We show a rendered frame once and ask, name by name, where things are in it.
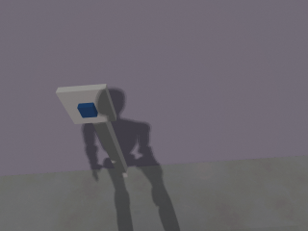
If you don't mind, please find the panel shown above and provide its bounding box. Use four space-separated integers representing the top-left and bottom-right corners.
56 84 129 178

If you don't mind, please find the button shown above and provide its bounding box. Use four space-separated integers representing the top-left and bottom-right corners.
77 102 98 118

